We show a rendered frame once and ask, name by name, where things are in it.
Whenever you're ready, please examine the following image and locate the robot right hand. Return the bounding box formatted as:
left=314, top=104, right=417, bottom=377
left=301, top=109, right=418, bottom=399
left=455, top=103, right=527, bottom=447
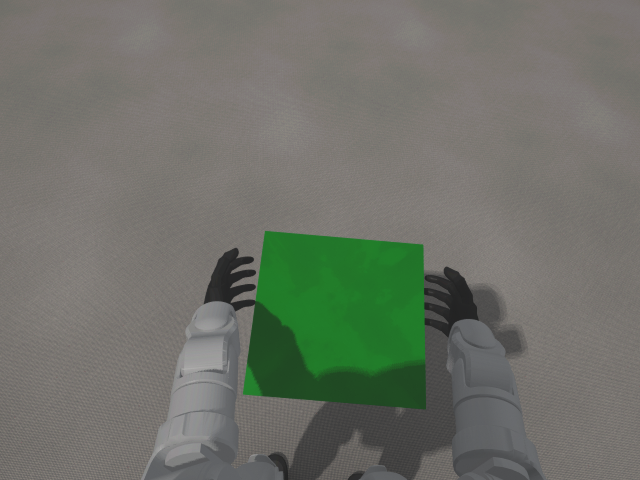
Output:
left=424, top=267, right=479, bottom=337

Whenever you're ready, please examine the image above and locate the robot left upper arm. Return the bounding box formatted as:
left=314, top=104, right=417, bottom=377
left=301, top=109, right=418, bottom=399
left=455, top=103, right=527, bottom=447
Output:
left=149, top=460, right=242, bottom=480

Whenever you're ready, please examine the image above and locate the carton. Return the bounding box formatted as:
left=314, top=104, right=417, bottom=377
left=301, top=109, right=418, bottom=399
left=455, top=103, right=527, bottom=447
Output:
left=243, top=231, right=426, bottom=409

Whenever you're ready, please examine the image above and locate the robot left hand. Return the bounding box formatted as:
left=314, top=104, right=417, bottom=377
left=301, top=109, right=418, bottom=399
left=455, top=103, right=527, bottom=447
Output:
left=204, top=248, right=256, bottom=311

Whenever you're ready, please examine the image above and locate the left robot foot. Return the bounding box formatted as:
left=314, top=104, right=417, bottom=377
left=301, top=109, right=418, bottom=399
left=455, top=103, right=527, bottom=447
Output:
left=268, top=454, right=288, bottom=480

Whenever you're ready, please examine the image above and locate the robot left forearm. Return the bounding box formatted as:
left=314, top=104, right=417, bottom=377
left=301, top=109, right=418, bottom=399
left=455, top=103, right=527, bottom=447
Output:
left=141, top=301, right=241, bottom=480

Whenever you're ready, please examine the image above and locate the robot right forearm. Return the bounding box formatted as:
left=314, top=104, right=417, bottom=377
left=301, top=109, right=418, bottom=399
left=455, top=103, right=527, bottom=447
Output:
left=446, top=319, right=547, bottom=480

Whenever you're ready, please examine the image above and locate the robot right shin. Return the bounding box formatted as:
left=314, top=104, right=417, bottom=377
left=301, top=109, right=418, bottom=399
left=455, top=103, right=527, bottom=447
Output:
left=360, top=465, right=387, bottom=479

